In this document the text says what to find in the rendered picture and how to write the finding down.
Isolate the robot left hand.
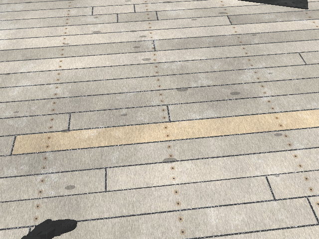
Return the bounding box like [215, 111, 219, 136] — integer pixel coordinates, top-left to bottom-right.
[21, 219, 78, 239]

